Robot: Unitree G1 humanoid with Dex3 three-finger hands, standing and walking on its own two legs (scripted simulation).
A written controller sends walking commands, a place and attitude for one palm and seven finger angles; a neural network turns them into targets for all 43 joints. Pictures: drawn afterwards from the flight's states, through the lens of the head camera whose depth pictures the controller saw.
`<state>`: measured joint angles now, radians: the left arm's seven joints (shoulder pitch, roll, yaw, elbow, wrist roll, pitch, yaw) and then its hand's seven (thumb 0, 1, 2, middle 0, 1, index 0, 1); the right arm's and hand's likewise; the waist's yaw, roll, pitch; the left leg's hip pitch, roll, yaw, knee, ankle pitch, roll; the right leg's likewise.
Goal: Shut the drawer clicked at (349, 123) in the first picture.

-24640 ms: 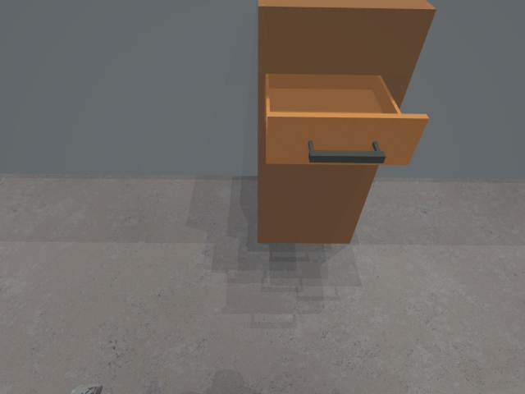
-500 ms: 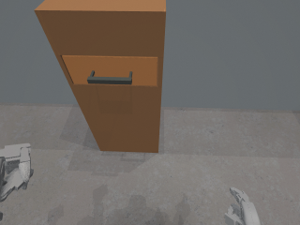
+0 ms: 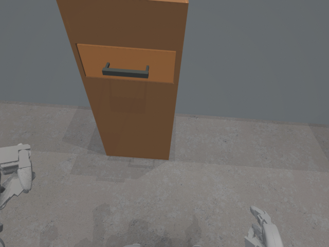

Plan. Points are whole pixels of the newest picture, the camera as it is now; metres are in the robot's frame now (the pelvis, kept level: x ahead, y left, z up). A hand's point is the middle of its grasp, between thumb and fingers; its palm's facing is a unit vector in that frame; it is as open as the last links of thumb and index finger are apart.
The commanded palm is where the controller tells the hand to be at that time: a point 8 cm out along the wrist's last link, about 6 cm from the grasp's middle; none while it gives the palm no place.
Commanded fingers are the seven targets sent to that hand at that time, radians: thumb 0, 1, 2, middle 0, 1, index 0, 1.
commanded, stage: step back with the hand held close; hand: left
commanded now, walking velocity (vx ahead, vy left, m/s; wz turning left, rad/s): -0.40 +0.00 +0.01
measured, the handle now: (126, 69) +0.75 +0.19 -0.01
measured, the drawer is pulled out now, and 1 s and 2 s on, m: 0.00 0.00 0.00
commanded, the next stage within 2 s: stop stepping back and stand still in 0.50 s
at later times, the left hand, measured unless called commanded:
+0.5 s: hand out of the picture +0.10 +0.26 +0.19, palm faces +0.38 -0.81 -0.44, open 3.2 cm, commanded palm +0.04 +0.30 +0.19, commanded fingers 0.00 0.90 0.90 -1.40 -1.60 -1.40 -1.60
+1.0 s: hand out of the picture -0.01 +0.36 +0.19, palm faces +0.53 -0.82 -0.20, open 3.2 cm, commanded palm -0.09 +0.36 +0.19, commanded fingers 0.00 0.90 0.90 -1.40 -1.60 -1.40 -1.60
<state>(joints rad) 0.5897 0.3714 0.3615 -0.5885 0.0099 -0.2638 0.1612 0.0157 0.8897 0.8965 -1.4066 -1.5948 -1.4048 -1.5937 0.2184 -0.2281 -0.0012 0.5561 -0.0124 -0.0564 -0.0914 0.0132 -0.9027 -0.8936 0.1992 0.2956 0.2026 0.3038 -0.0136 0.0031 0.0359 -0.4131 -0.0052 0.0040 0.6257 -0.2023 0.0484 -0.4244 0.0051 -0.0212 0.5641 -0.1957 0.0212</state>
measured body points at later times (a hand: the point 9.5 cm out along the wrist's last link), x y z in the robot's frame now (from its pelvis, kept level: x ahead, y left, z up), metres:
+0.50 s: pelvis -0.08 +0.02 +0.00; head -0.09 +0.04 +0.45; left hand +0.07 +0.30 +0.21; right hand +0.10 -0.24 -0.05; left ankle +0.06 +0.09 -0.72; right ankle -0.06 -0.13 -0.72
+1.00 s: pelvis -0.22 +0.09 -0.02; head -0.26 +0.13 +0.43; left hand -0.04 +0.40 +0.20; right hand -0.04 -0.12 -0.08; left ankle -0.12 +0.18 -0.72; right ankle -0.27 -0.05 -0.69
